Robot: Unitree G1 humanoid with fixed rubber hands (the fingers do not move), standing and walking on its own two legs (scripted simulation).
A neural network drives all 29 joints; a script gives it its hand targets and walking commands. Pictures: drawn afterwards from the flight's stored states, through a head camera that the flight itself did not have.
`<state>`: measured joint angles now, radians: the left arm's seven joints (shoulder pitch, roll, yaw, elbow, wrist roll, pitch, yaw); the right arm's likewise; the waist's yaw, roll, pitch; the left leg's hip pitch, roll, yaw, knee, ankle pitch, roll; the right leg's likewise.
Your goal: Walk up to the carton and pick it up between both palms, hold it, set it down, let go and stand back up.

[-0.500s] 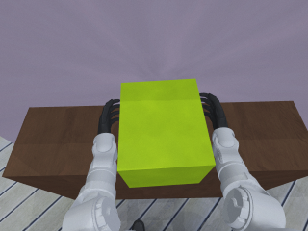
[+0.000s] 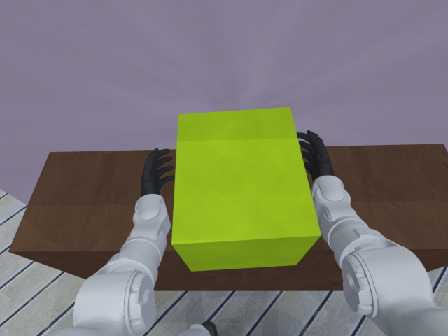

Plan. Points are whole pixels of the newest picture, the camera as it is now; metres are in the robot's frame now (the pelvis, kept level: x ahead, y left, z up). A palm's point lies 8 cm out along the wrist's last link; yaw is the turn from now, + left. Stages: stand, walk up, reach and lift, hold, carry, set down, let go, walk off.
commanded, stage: set down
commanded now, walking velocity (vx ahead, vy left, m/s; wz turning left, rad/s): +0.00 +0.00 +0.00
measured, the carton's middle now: (239, 192) +0.37 +0.05 -0.02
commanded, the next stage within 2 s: none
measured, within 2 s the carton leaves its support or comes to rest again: neither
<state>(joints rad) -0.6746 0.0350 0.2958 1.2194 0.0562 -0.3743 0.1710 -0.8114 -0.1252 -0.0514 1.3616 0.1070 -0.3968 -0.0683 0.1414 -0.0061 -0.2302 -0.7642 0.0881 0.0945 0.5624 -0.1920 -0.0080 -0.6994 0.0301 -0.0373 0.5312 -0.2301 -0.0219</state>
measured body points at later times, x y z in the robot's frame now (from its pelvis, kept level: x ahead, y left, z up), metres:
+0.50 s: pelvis -0.02 -0.02 -0.01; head +0.05 -0.02 +0.43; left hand +0.37 +0.25 +0.03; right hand +0.44 -0.16 +0.05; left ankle +0.02 +0.12 -0.72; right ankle -0.01 -0.11 -0.72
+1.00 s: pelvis -0.01 -0.01 +0.02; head +0.03 -0.01 +0.47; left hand +0.39 +0.26 +0.11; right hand +0.45 -0.16 +0.12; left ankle +0.02 +0.13 -0.72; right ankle -0.01 -0.11 -0.72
